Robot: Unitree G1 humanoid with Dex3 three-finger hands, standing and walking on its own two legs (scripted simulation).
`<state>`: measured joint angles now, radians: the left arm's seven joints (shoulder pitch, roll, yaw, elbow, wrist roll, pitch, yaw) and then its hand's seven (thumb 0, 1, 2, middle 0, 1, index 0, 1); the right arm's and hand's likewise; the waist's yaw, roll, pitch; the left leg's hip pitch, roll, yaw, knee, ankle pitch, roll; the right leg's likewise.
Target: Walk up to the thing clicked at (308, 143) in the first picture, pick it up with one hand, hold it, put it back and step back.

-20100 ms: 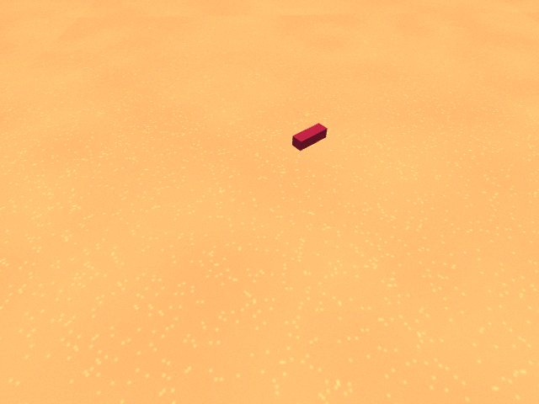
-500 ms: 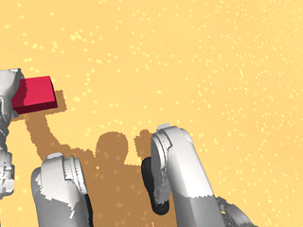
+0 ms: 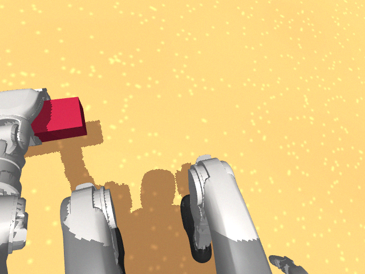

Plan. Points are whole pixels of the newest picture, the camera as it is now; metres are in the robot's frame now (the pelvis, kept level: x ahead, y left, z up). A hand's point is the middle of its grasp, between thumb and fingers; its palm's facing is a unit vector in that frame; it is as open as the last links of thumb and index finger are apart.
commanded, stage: lift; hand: left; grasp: from above
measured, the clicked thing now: (31, 123) +0.48 +0.26 -0.18
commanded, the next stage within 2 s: hold in 1.40 s
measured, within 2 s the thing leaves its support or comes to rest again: neither
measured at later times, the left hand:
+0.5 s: hand out of the picture +0.40 +0.26 +0.01, palm faces -0.46 -0.08 -0.88, open 10.6 cm
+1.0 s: hand out of the picture +0.35 +0.24 +0.20, palm faces -0.49 -0.09 -0.87, open 10.6 cm
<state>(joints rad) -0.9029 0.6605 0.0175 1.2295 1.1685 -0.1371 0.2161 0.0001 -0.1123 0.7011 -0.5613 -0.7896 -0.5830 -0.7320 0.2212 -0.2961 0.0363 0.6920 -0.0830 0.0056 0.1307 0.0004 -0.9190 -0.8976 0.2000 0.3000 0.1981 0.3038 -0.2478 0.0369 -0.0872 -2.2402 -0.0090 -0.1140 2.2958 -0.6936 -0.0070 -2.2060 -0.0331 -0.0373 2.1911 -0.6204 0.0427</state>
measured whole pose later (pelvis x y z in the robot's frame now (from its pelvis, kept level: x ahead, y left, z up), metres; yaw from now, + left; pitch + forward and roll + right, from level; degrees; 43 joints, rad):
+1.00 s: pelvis +0.04 +0.00 +0.29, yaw +4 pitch +19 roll -2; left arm -0.32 0.43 -0.17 0.78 1.01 -0.03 0.12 0.00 -0.12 0.69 -0.59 -0.76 -0.61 -0.70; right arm 0.24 -0.24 -0.03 0.73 0.04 0.00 -0.06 0.00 -0.90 -0.89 0.20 0.30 0.20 0.30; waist -0.08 0.03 -0.15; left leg -1.07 0.03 -0.02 1.27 -0.53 0.00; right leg -1.08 -0.02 0.00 1.22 -0.47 0.03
